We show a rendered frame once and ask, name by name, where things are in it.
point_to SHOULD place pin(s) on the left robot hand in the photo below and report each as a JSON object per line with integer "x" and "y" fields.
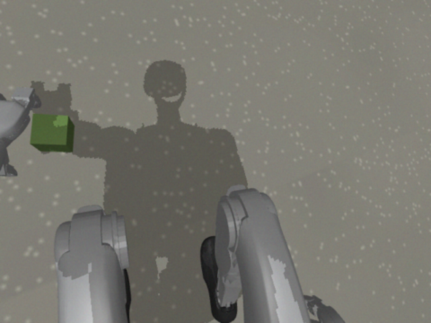
{"x": 14, "y": 118}

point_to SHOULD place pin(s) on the cube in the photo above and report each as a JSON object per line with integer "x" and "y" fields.
{"x": 52, "y": 133}

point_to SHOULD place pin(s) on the right robot hand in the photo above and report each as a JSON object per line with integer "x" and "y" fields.
{"x": 325, "y": 314}

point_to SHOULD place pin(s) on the right robot foot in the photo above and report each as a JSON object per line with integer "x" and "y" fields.
{"x": 210, "y": 275}

